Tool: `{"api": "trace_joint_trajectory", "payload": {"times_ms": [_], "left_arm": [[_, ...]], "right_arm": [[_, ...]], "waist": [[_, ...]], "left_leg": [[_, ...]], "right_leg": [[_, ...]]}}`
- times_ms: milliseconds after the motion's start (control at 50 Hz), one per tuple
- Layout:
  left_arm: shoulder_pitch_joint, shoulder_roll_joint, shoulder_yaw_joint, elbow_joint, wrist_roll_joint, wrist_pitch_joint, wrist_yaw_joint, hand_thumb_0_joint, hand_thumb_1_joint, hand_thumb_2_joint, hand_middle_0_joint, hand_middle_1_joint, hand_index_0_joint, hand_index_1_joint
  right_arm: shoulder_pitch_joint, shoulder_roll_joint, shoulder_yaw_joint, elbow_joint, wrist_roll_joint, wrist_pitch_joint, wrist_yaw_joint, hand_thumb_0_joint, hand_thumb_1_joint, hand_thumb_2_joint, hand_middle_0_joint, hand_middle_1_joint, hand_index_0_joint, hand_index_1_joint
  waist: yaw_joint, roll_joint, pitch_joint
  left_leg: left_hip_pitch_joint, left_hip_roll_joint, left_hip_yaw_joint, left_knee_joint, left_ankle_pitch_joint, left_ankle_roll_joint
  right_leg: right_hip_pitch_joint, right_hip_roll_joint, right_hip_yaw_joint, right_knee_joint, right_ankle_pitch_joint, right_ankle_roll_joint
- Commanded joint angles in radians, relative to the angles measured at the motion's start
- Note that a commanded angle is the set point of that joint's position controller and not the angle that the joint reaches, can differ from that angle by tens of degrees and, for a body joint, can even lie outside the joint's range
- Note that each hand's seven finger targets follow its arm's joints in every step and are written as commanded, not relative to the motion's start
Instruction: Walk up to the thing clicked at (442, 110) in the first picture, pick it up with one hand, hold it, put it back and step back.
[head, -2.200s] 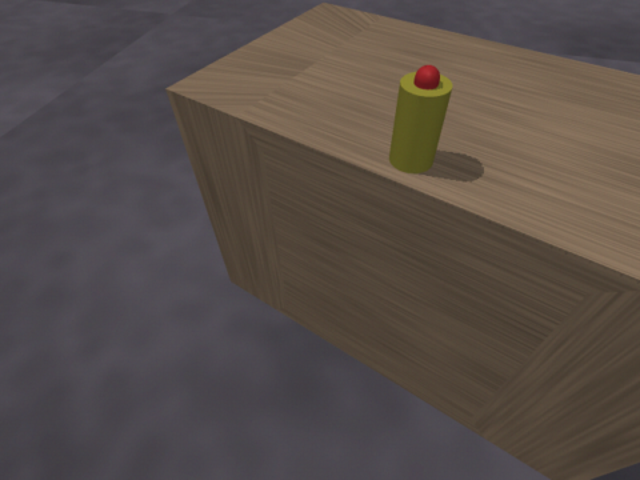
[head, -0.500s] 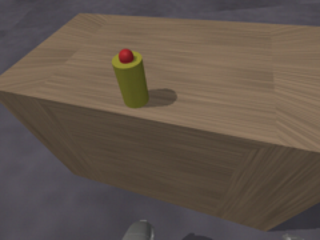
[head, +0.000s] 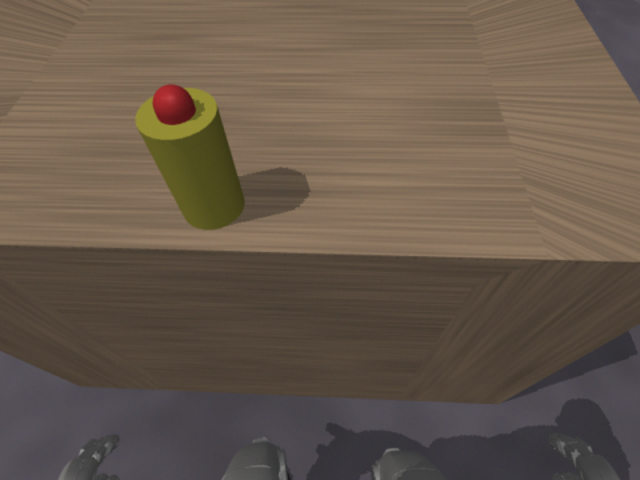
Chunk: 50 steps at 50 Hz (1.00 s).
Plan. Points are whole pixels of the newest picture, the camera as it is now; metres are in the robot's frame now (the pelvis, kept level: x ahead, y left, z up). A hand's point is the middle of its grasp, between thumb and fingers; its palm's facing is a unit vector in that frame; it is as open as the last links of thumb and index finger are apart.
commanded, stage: walk up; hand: left
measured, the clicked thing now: (194, 156) +0.44 +0.16 +0.15
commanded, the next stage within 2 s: stand in 2.00 s
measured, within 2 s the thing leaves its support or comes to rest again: neither
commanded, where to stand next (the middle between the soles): +0.05 +0.01 m, yaw -3 degrees
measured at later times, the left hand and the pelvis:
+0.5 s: hand out of the picture +0.09 +0.26 -0.13, palm faces -0.08 -0.93 -0.36, open 7.4 cm; pelvis -0.03 +0.00 +0.01, yaw -6 degrees
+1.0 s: hand out of the picture +0.10 +0.25 -0.11, palm faces -0.08 -0.94 -0.34, open 7.4 cm; pelvis -0.01 +0.01 +0.04, yaw -5 degrees
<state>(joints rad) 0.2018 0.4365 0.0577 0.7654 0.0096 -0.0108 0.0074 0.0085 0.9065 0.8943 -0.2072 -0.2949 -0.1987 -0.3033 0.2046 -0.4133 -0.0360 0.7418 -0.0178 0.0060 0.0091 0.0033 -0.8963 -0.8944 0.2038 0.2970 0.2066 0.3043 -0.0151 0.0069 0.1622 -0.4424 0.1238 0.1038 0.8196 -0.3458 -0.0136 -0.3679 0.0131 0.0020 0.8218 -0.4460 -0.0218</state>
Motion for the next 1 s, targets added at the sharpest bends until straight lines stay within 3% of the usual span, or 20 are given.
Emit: {"api": "trace_joint_trajectory", "payload": {"times_ms": [0,20,40,100,120,220,280,300,320,340,360,380,420,460,480,500,520,560,620,980], "left_arm": [[0.155,0.242,0.096,-0.025,0.032,-0.023,0.013,0.0,0.9,0.9,-0.2,-0.3,-0.2,-0.3],[0.068,0.29,0.098,-0.06,0.032,-0.029,0.013,0.0,0.9,0.9,-0.2,-0.3,-0.2,-0.3],[0.05,0.326,0.096,-0.066,0.027,-0.027,0.014,0.0,0.9,0.9,-0.2,-0.3,-0.2,-0.3],[0.012,0.213,0.069,-0.049,0.013,-0.027,0.019,0.0,0.9,0.9,-0.2,-0.3,-0.2,-0.3],[0.021,0.207,0.066,-0.04,0.016,-0.03,0.022,0.0,0.9,0.9,-0.2,-0.3,-0.2,-0.3],[0.03,0.2,0.059,-0.037,0.021,-0.025,0.016,0.0,0.9,0.9,-0.2,-0.3,-0.2,-0.3],[-0.034,0.166,0.047,-0.038,-0.002,-0.01,0.008,0.0,0.9,0.9,-0.2,-0.3,-0.2,-0.3],[-0.02,0.109,0.03,-0.041,-0.013,-0.008,0.007,0.0,0.9,0.9,-0.2,-0.3,-0.2,-0.3],[-0.001,0.073,0.016,-0.027,-0.014,-0.004,0.006,0.0,0.9,0.9,-0.2,-0.3,-0.2,-0.3],[-0.013,0.163,0.041,0.005,-0.005,0.002,0.02,0.0,0.9,0.9,-0.2,-0.3,-0.2,-0.3],[0.0,0.174,0.04,0.028,-0.001,-0.002,0.016,0.0,0.9,0.9,-0.2,-0.3,-0.2,-0.3],[0.008,0.177,0.045,0.053,0.0,-0.007,0.007,0.0,0.9,0.9,-0.2,-0.3,-0.2,-0.3],[0.027,0.135,0.042,0.091,-0.004,-0.023,-0.008,0.0,0.9,0.9,-0.2,-0.3,-0.2,-0.3],[0.013,0.149,0.05,0.108,0.001,-0.028,-0.008,0.0,0.9,0.9,-0.2,-0.3,-0.2,-0.3],[0.017,0.162,0.051,0.118,0.006,-0.031,-0.002,0.0,0.9,0.9,-0.2,-0.3,-0.2,-0.3],[-0.012,0.184,0.042,0.108,0.011,-0.04,0.001,0.0,0.9,0.9,-0.2,-0.3,-0.2,-0.3],[-0.061,0.206,0.042,0.119,0.008,-0.037,-0.005,0.0,0.9,0.9,-0.2,-0.3,-0.2,-0.3],[-0.111,0.177,0.03,0.123,0.006,-0.022,-0.015,0.0,0.9,0.9,-0.2,-0.3,-0.2,-0.3],[-0.102,0.151,0.025,0.158,0.007,-0.029,-0.016,0.0,0.9,0.9,-0.2,-0.3,-0.2,-0.3],[-0.167,0.117,0.003,0.281,-0.013,-0.027,-0.006,0.0,0.9,0.9,-0.2,-0.3,-0.2,-0.3]], "right_arm": [[0.004,-0.167,-0.061,-0.083,0.022,-0.008,-0.016,0.0,-0.9,-0.9,0.2,0.3,0.2,0.3],[-0.028,-0.132,-0.049,-0.086,0.022,-0.001,-0.028,0.0,-0.9,-0.9,0.2,0.3,0.2,0.3],[-0.067,-0.201,-0.072,-0.071,0.009,-0.001,-0.047,0.0,-0.9,-0.9,0.2,0.3,0.2,0.3],[-0.019,-0.194,-0.067,0.001,0.027,-0.012,-0.035,0.0,-0.9,-0.9,0.2,0.3,0.2,0.3],[-0.01,-0.173,-0.059,0.012,0.029,-0.012,-0.034,0.0,-0.9,-0.9,0.2,0.3,0.2,0.3],[0.0,-0.172,-0.053,0.043,0.016,-0.034,-0.031,0.0,-0.9,-0.9,0.2,0.3,0.2,0.3],[0.12,-0.163,-0.058,0.108,0.002,-0.062,-0.035,0.0,-0.9,-0.9,0.2,0.3,0.2,0.3],[0.112,-0.209,-0.065,0.105,-0.013,-0.072,-0.039,0.0,-0.9,-0.9,0.2,0.3,0.2,0.3],[0.036,-0.25,-0.066,0.086,-0.018,-0.079,-0.04,0.0,-0.9,-0.9,0.2,0.3,0.2,0.3],[0.003,-0.31,-0.076,0.079,-0.006,-0.078,-0.033,0.0,-0.9,-0.9,0.2,0.3,0.2,0.3],[-0.063,-0.295,-0.077,0.068,-0.007,-0.078,-0.032,0.0,-0.9,-0.9,0.2,0.3,0.2,0.3],[-0.092,-0.263,-0.063,0.067,-0.008,-0.075,-0.029,0.0,-0.9,-0.9,0.2,0.3,0.2,0.3],[-0.119,-0.21,-0.035,0.081,-0.006,-0.071,-0.025,0.0,-0.9,-0.9,0.2,0.3,0.2,0.3],[-0.088,-0.204,-0.029,0.104,0.006,-0.061,-0.019,0.0,-0.9,-0.9,0.2,0.3,0.2,0.3],[-0.072,-0.19,-0.023,0.108,0.01,-0.054,-0.017,0.0,-0.9,-0.9,0.2,0.3,0.2,0.3],[-0.068,-0.159,-0.016,0.107,0.014,-0.048,-0.013,0.0,-0.9,-0.9,0.2,0.3,0.2,0.3],[-0.043,-0.163,-0.024,0.132,0.011,-0.039,-0.014,0.0,-0.9,-0.9,0.2,0.3,0.2,0.3],[-0.044,-0.183,-0.034,0.161,0.003,-0.037,-0.009,0.0,-0.9,-0.9,0.2,0.3,0.2,0.3],[-0.064,-0.175,-0.026,0.175,0.009,-0.04,0.0,0.0,-0.9,-0.9,0.2,0.3,0.2,0.3],[-0.105,-0.165,-0.01,0.299,0.013,-0.053,-0.013,0.0,-0.9,-0.9,0.2,0.3,0.2,0.3]], "waist": [[0.062,-0.12,-0.24],[0.036,-0.217,-0.17],[0.058,-0.201,-0.17],[0.011,-0.122,-0.144],[0.01,-0.156,-0.16],[0.032,-0.187,-0.218],[-0.031,-0.115,-0.255],[-0.021,0.036,-0.256],[0.013,0.15,-0.218],[-0.003,0.168,-0.189],[0.026,0.164,-0.149],[0.043,0.142,-0.122],[0.069,0.15,-0.121],[0.054,0.153,-0.146],[0.053,0.123,-0.164],[0.029,0.054,-0.155],[-0.002,0.005,-0.125],[-0.012,0.018,-0.067],[0.013,-0.034,-0.081],[0.018,-0.003,-0.217]], "left_leg": [[-0.085,0.054,-0.12,0.138,0.19,0.082],[-0.212,-0.081,-0.051,0.22,-0.25,0.034],[-0.106,-0.04,-0.144,0.281,-0.333,0.028],[-0.12,-0.056,-0.134,0.254,-0.214,0.036],[-0.109,-0.063,-0.12,0.23,-0.162,0.034],[0.034,-0.084,-0.082,-0.003,-0.146,0.025],[0.307,-0.097,-0.097,-0.34,0.083,0.041],[0.372,0.045,-0.316,-0.415,0.1,0.091],[0.378,0.202,-0.537,-0.463,0.16,0.162],[0.245,0.321,-0.609,-0.455,0.125,0.282],[0.16,0.322,-0.578,-0.445,0.127,0.313],[0.104,0.232,-0.435,-0.42,0.112,0.261],[0.066,0.068,-0.238,-0.345,0.156,0.121],[0.038,0.02,-0.19,-0.296,0.139,0.074],[0.017,0.012,-0.183,-0.265,0.113,0.061],[0.018,-0.032,-0.167,-0.252,-0.004,0.04],[0.127,-0.046,-0.144,-0.252,-0.134,0.044],[0.222,-0.049,-0.17,-0.318,-0.187,0.054],[0.16,-0.015,-0.207,-0.376,-0.169,0.074],[0.28,0.009,-0.178,-0.474,0.295,0.045]], "right_leg": [[0.242,-0.158,0.334,-0.339,0.236,-0.097],[0.171,-0.339,0.577,-0.389,0.372,-0.227],[0.046,-0.397,0.63,-0.363,0.463,-0.317],[0.146,-0.221,0.342,-0.256,0.688,-0.213],[0.158,-0.2,0.316,-0.25,0.709,-0.191],[0.159,-0.164,0.291,-0.241,0.566,-0.191],[0.021,-0.127,0.223,-0.108,0.429,-0.118],[-0.085,-0.074,0.186,-0.009,0.307,-0.054],[-0.197,0.034,0.109,0.05,-0.028,-0.006],[-0.122,-0.015,0.103,0.115,-0.168,-0.002],[-0.061,-0.055,0.106,0.108,-0.135,-0.003],[0.021,-0.049,0.097,0.036,-0.115,-0.01],[0.131,-0.022,0.068,-0.217,0.145,-0.029],[0.239,-0.022,0.076,-0.275,0.252,-0.048],[0.267,-0.056,0.134,-0.286,0.264,-0.059],[0.187,-0.134,0.278,-0.353,0.141,-0.087],[0.026,-0.18,0.321,-0.412,-0.062,-0.112],[-0.115,-0.138,0.274,-0.473,-0.258,-0.07],[-0.003,-0.084,0.199,-0.455,-0.122,-0.049],[0.251,-0.111,0.11,-0.449,0.412,-0.011]]}}
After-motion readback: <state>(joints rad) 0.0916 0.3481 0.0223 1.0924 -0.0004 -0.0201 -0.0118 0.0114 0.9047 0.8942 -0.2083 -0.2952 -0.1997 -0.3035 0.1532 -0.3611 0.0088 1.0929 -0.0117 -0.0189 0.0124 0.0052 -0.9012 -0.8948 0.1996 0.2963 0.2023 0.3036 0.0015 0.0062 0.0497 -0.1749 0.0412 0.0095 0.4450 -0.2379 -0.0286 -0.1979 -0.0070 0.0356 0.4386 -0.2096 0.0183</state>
